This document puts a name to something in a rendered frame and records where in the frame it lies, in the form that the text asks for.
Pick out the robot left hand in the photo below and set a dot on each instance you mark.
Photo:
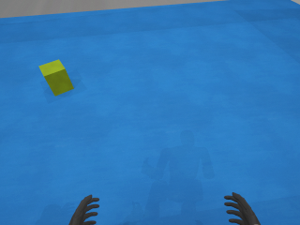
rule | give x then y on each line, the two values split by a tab
80	214

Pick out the carton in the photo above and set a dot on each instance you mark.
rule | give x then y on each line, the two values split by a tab
57	77

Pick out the robot right hand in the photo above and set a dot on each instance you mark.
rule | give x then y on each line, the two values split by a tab
245	212

